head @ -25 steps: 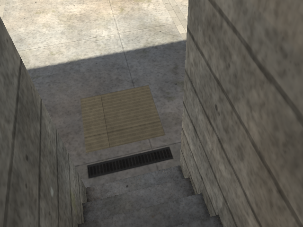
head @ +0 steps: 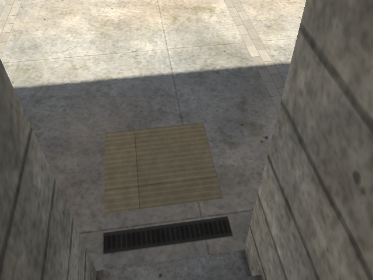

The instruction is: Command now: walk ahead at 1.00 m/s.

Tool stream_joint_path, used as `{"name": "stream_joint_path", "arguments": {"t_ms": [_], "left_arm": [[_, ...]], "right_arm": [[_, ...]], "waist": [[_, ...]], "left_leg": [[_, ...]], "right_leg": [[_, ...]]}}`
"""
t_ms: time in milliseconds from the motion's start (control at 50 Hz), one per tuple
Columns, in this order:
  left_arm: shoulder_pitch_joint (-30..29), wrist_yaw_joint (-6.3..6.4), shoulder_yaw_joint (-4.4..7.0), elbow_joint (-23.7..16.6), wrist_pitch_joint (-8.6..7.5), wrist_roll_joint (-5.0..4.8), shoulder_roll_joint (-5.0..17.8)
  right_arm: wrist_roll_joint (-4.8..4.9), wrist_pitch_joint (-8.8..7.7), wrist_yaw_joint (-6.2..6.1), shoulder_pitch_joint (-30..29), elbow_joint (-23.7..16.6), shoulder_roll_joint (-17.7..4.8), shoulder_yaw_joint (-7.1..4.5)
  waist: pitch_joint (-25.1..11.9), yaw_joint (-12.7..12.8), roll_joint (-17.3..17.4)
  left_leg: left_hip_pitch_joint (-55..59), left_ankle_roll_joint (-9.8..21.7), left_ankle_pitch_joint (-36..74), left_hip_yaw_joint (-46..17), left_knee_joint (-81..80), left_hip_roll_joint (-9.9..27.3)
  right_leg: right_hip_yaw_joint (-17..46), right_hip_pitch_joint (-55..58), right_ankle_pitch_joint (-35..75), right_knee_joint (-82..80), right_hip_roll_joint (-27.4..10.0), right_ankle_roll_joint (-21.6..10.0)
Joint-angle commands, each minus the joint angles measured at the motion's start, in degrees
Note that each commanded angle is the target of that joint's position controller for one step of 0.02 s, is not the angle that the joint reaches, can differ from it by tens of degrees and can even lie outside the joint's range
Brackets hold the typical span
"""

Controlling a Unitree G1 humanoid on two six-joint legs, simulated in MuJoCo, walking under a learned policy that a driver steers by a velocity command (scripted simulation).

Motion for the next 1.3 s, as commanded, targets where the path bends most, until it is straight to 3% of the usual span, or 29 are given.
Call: {"name": "stream_joint_path", "arguments": {"t_ms": [20, 60, 80, 120, 200, 300, 340, 360, 400, 420, 460, 500, 560, 600, 620, 640, 680, 720, 780, 860, 900, 940, 960, 1020, 1120, 1180, 1220, 1280, 1300], "left_arm": [[-25.78, 1.41, 2.94, -11.06, -3.38, -1.39, 14.81], [-31.17, -2.3, 3.95, -10.76, -3.12, -1.58, 12.12], [-37.09, -3.27, 3.89, -11.78, -3.59, -2.92, 9.24], [-17.16, -1.22, 0.49, -16.11, -3.04, 1.96, -3.05], [-18.89, -2.78, 0.58, -18.01, -0.49, -0.36, 0.91], [-27.88, -7.67, 0.25, -15.74, -1.24, -0.21, 3.13], [12.53, -8.36, 2.68, -2.76, -0.3, 0.2, 8.76], [34.0, -8.42, 3.15, 4.64, -0.05, 0.48, 10.94], [13.98, -7.12, -0.35, 0.5, -0.91, -0.86, 4.75], [0.33, -7.87, 0.31, -1.42, -2.26, 0.48, 4.61], [-15.95, -6.12, 1.2, -6.49, -1.6, 1.09, 5.79], [-25.67, -1.12, 1.4, -10.22, -1.17, 4.84, 8.36], [-27.1, 1.75, 1.99, -11.17, -1.99, -0.7, 10.23], [-36.33, 0.57, 2.27, -9.08, -1.55, -1.51, 12.7], [-39.68, -1.27, 2.31, -10.37, -1.9, -3.77, 8.71], [-39.41, -1.97, 1.91, -10.97, -1.45, -3.87, 2.38], [-18.38, -1.7, -0.2, -15.47, -2.85, -2.07, -2.66], [-23.19, -2.61, -0.27, -15.88, -1.06, -4.78, -1.69], [-18.78, -5.99, 0.19, -17.37, -0.91, -0.98, 1.66], [-12.71, -8.13, 1.87, -13.36, 0.42, -2.16, 6.8], [29.45, -7.67, 3.32, 1.11, 0.9, 0.09, 8.58], [13.27, -8.68, -0.72, 1.81, -2.62, -0.21, 0.91], [-1.45, -8.69, -0.4, 0.08, -2.87, 1.41, 1.07], [-28.6, -3.92, 0.13, -11.71, -4.07, 2.87, 4.19], [-26.13, -0.35, 1.23, -11.28, -3.92, -2.77, 6.11], [-28.99, -3.14, 1.23, -11.78, -3.98, -1.68, 1.16], [-16.84, -5.03, -0.84, -18.59, -6.03, -3.58, -0.32], [-34.18, -4.84, -0.23, -20.41, -1.84, -3.97, 0.13], [-33.43, -5.36, -0.89, -21.35, -0.23, -2.86, -1.6]], "right_arm": [[-0.46, 1.6, 1.82, 19.63, 2.56, -4.41, -1.15], [-3.02, 2.04, 1.1, 49.06, 13.43, -12.72, -4.52], [-5.1, 1.74, 2.1, 61.22, 18.14, -8.57, -3.32], [-3.25, 0.12, 2.74, 41.96, 16.59, -0.55, 0.99], [-2.25, -1.88, -0.59, 16.48, 12.15, -1.19, 0.64], [1.88, -4.06, -6.3, 24.05, 18.17, -0.06, 0.06], [-0.21, -2.75, -5.05, 7.35, 17.05, -6.44, -1.49], [-1.23, -3.33, -3.82, -2.48, 15.55, -8.56, -2.31], [0.95, -4.42, -3.11, 14.25, 9.77, 4.01, -0.54], [2.84, -4.15, -2.74, 23.66, 11.53, 3.85, -0.86], [2.47, -2.58, -2.85, 17.76, 9.96, 4.31, -0.94], [0.72, -1.13, -1.35, 18.72, 10.64, 4.44, -0.18], [1.01, -0.47, 2.11, 13.66, 8.26, 2.69, 0.23], [0.37, 1.75, 1.88, 44.48, 16.41, -4.63, -3.02], [-3.16, 2.02, 2.25, 60.17, 21.29, -7.15, -3.68], [-3.87, 1.74, 2.52, 62.22, 23.32, 0.08, -1.37], [-0.14, 0.07, 1.91, 45.09, 19.72, -1.38, 0.2], [-1.31, 0.43, 1.91, 27.53, 17.06, 3.36, 1.21], [-4.18, -1.82, -3.52, 9.53, 13.26, 1.8, 2.32], [0.51, -3.51, -6.9, 9.94, 14.66, -2.97, -0.12], [-0.81, -3.62, -4.27, -7.89, 8.67, -4.14, -1.89], [0.22, -6.11, -4.81, 7.3, 1.51, 8.5, 0.11], [2.75, -6.34, -3.06, 20.98, 2.75, 12.57, 0.92], [1.29, -4.72, -1.24, 11.31, 3.59, 5.42, 0.64], [0.82, -0.79, 2.74, 7.16, 4.93, 6.02, 2.38], [-3.46, -0.88, 4.0, 38.18, 16.84, 5.0, 1.95], [-2.41, -3.04, 2.99, 32.18, 13.43, -7.77, -0.62], [-4.33, -3.59, -0.36, 18.73, 13.44, 0.94, 2.03], [-3.91, -3.55, -0.98, 14.15, 13.27, 2.56, 2.86]], "waist": [[1.82, -17.47, -11.98], [-6.54, -29.07, -8.25], [-0.78, -36.92, 5.26], [10.27, -10.63, 23.87], [6.69, 6.1, -9.07], [2.77, -0.06, -9.18], [-4.94, 20.44, -2.12], [-5.73, 33.66, -13.12], [4.19, 10.33, -27.8], [3.04, -1.74, -14.21], [8.21, -9.37, 3.67], [11.22, -15.74, 1.36], [6.17, -14.61, -4.55], [-6.68, -29.34, -15.82], [-7.98, -35.91, -2.88], [2.63, -35.88, 18.96], [8.79, -11.22, 28.6], [6.48, -1.04, -8.78], [7.8, 8.22, -11.09], [1.75, 9.89, -2.6], [-2.0, 33.62, -19.69], [11.25, 9.16, -23.36], [1.26, -5.78, -15.97], [13.94, -14.68, 9.61], [4.69, -12.42, 2.54], [-5.63, -23.48, 7.76], [-17.63, -11.69, 24.17], [0.8, -5.63, -15.61], [5.13, -1.7, -10.22]], "left_leg": [[42.12, 1.04, 7.6, 11.32, -3.36, -1.67], [58.18, 8.13, -9.63, 13.02, -5.36, -0.69], [62.21, 12.94, -8.65, 13.48, -18.02, 1.29], [55.75, 8.82, 32.14, 1.31, -10.72, 2.45], [10.94, 9.52, -13.05, -20.24, -17.13, 8.41], [-6.81, 7.63, -19.43, -1.87, 2.78, -5.41], [-17.75, 5.86, -8.11, -4.51, 38.61, -5.29], [-20.04, 2.16, -34.65, 3.65, 72.21, -13.71], [-31.97, 4.8, -56.59, -15.95, 67.5, -16.76], [-31.38, 6.76, -45.98, -14.6, 49.53, -10.81], [-17.31, 6.78, -35.3, -4.57, 23.31, -4.52], [16.97, 1.51, -11.75, 9.86, 15.01, -4.66], [40.77, 1.71, 10.23, 11.5, -9.18, -0.79], [58.2, 7.1, 1.87, 9.88, -2.85, 3.09], [65.65, 12.32, -8.06, 9.2, -8.95, 4.31], [60.83, 13.17, -18.78, 9.36, -17.85, 4.52], [61.23, 5.54, -4.47, -2.57, -8.5, 2.89], [27.75, 6.43, -49.49, -14.44, -19.03, 8.3], [-8.49, 4.48, -35.24, -11.22, -3.31, 3.3], [-9.86, 6.92, -27.91, -6.4, 15.77, 4.03], [-23.4, 0.93, -28.54, 10.92, 75.3, -9.98], [-35.92, 6.94, -51.59, -11.83, 70.39, -13.02], [-35.74, 11.18, -40.33, -12.14, 53.61, -8.88], [-2.4, 3.68, -30.74, 2.37, 18.12, -1.52], [36.89, 0.79, -4.07, 11.96, -21.72, 4.18], [64.92, 11.21, -6.29, 9.86, -20.57, 5.87], [82.26, 18.29, -18.08, -18.71, -17.92, 18.08], [45.23, 19.03, -41.79, -35.2, -32.77, 21.91], [32.17, 18.56, -34.56, -32.43, -32.77, 21.24]], "right_leg": [[14.22, -35.72, 36.29, -8.57, -10.96, -6.82], [11.14, -29.31, 71.78, 29.11, -10.91, -4.08], [7.17, -38.36, 46.8, 64.5, 0.59, -1.3], [13.32, -59.68, 8.95, 67.82, 5.93, -5.84], [10.14, -38.04, 43.4, 8.71, -9.95, -1.48], [-2.23, 5.82, 84.54, -20.26, -3.04, 4.76], [-0.25, 34.43, 73.98, -16.39, -5.7, -2.33], [-1.25, 45.12, 74.08, -26.25, -10.59, -7.68], [24.66, 36.51, 68.15, -22.55, -17.01, -11.79], [33.96, 26.23, 54.59, -25.63, -21.15, -14.17], [31.08, -8.04, 33.1, -27.09, -20.18, -12.29], [27.72, -46.69, 29.61, -20.32, -16.36, -11.29], [13.73, -50.28, 20.09, -13.44, -8.62, -6.07], [19.66, -41.09, 44.37, 12.16, -11.33, -4.84], [12.88, -40.64, 50.58, 45.23, -3.53, -1.9], [8.8, -49.18, 13.31, 69.55, 7.97, -1.04], [17.06, -73.93, 13.53, 61.79, 4.81, -6.06], [13.52, -58.3, 39.76, 27.81, -1.99, -7.52], [6.36, -21.58, 66.64, 5.44, -5.93, -2.68], [-2.59, 11.33, 73.79, -6.18, -4.7, 0.84], [-2.84, 40.86, 58.34, -26.7, -6.77, -9.47], [18.84, 26.16, 57.2, -20.79, -7.32, -6.87], [39.16, 24.35, 43.57, -30.8, -15.44, -9.42], [39.04, -34.57, 33.25, -23.45, -16.82, -11.03], [20.08, -34.49, 26.01, -12.64, -8.32, -7.86], [7.75, -42.38, 15.39, 48.36, 7.33, -6.71], [18.74, -63.24, 20.11, 44.66, -1.5, -8.24], [14.41, -57.61, 34.42, 25.12, -8.9, -0.44], [14.17, -51.67, 33.43, 19.15, -11.24, 1.4]]}}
